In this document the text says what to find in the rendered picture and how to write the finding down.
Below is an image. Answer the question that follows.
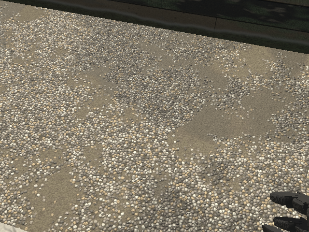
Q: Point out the right robot hand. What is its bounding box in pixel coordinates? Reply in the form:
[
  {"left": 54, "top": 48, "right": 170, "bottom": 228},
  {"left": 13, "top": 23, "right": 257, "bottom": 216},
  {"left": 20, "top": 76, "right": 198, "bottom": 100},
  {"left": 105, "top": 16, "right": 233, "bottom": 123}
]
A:
[{"left": 262, "top": 191, "right": 309, "bottom": 232}]

